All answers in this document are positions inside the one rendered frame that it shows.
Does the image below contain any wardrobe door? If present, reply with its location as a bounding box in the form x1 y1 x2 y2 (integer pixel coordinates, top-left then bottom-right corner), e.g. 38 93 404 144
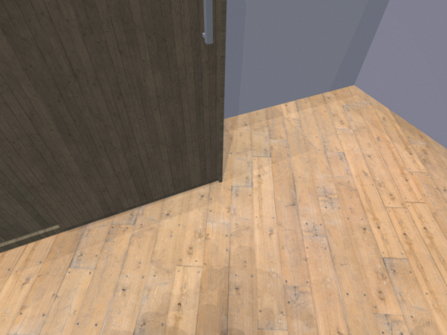
0 0 221 229
0 155 58 243

